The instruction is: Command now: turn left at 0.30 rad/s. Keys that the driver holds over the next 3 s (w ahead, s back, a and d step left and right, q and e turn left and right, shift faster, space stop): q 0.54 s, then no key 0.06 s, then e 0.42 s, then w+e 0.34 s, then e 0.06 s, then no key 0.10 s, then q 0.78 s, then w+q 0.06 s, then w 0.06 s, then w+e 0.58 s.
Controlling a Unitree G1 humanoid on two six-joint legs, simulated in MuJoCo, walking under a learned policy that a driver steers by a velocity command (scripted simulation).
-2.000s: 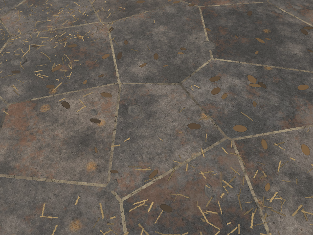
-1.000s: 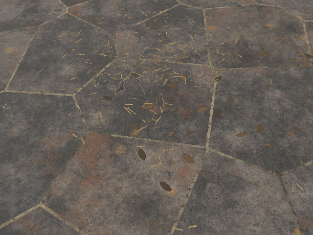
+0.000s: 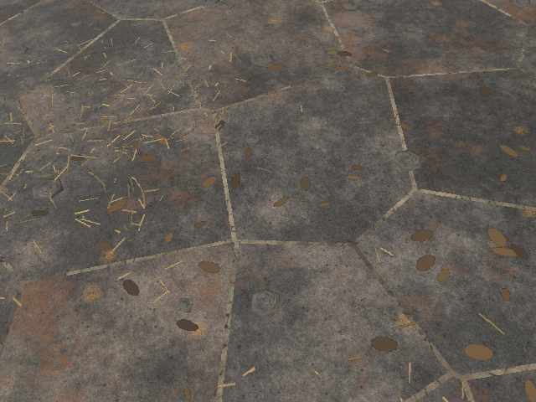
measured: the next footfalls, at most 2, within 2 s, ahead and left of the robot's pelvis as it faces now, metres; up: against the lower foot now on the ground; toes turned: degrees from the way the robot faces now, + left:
left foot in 0.26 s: -0.01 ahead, +0.12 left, +0.00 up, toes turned +12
right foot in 0.82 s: +0.05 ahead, -0.06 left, +0.00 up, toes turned +21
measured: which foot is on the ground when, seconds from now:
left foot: up 0.00-0.24, down 0.26-0.84, up 0.86-1.00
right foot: down 0.00-0.26, up 0.28-0.80, down 0.82-1.00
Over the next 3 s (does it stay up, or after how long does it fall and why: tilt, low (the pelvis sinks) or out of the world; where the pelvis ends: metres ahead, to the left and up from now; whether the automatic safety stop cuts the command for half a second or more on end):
stays up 0.37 0.07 0.00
